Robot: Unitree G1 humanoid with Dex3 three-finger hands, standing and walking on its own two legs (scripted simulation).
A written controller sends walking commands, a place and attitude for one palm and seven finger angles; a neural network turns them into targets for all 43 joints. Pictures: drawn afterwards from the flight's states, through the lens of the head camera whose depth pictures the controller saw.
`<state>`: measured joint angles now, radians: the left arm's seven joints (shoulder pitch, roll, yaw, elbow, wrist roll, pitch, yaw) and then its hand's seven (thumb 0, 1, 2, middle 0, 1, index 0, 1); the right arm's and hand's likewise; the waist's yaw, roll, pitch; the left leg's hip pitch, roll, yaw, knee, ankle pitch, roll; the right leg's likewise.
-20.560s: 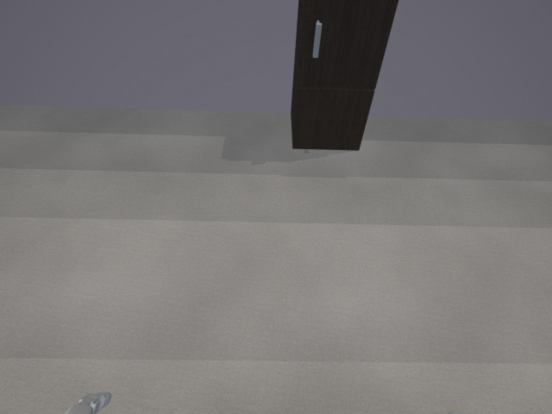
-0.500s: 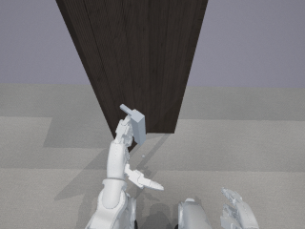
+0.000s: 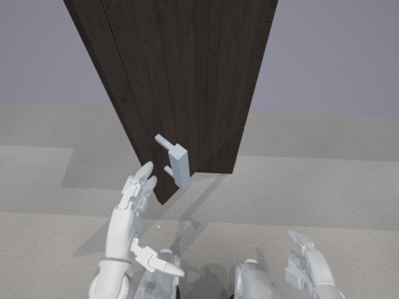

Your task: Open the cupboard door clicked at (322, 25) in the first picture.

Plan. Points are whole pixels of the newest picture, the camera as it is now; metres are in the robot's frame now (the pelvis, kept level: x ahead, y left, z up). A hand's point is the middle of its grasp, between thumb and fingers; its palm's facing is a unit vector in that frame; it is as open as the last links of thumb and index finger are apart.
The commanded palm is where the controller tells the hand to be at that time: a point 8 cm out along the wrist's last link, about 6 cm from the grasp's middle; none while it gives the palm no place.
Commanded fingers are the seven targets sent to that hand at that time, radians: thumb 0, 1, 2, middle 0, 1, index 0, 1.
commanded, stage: slide the hand sideways off the handle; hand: left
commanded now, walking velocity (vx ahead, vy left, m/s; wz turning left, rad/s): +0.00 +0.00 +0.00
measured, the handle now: (172, 163) +0.37 +0.08 +0.03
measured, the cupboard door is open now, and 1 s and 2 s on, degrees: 51 51 51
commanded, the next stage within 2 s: draw the hand back to the body in 0.28 s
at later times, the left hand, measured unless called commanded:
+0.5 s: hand (134, 239) +0.22 +0.13 +0.04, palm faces -0.04 -1.00 -0.03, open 16.3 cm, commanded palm +0.19 +0.19 +0.06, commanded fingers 0.00 -0.50 0.30 -0.15 -0.30 -0.15 -0.30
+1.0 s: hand (55, 224) +0.21 +0.20 +0.15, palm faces +0.10 -0.96 -0.27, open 15.6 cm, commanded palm +0.18 +0.25 +0.18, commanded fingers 0.00 -0.08 0.48 -0.17 -0.30 -0.17 -0.30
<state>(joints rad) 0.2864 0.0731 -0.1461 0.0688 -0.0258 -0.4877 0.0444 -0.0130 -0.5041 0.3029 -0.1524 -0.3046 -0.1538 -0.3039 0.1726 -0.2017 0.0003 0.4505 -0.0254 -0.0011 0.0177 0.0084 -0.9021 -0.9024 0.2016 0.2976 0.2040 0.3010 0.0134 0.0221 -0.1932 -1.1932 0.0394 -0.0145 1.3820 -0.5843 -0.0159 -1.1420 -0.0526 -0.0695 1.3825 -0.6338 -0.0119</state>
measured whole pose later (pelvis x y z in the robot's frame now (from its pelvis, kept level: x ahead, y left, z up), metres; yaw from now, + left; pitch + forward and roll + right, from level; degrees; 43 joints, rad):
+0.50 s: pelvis -0.01 +0.00 -0.01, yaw +0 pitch +22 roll -2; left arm 0.43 0.16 -0.04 -0.16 -0.14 -0.45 -0.10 -0.02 -0.50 0.30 -0.15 -0.30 -0.15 -0.30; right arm 0.17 -0.21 -0.02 0.44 0.00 -0.05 -0.03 0.01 -0.90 -0.90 0.20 0.30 0.20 0.30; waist 0.02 0.04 -0.19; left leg -1.24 0.05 -0.05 1.45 -0.61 -0.03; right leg -1.17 -0.04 -0.09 1.44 -0.65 -0.02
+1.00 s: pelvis +0.03 +0.01 +0.08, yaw +0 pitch +11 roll -2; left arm 0.62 0.30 0.08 -0.36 -0.09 -0.13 0.03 -0.01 -0.37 0.36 -0.16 -0.30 -0.16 -0.30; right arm 0.29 -0.21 0.01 0.41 0.04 -0.02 -0.11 0.01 -0.90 -0.90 0.20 0.30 0.20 0.30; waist 0.00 0.05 -0.18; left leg -0.72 0.04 -0.01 1.02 -0.49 0.00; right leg -0.65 -0.04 -0.07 0.98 -0.51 0.01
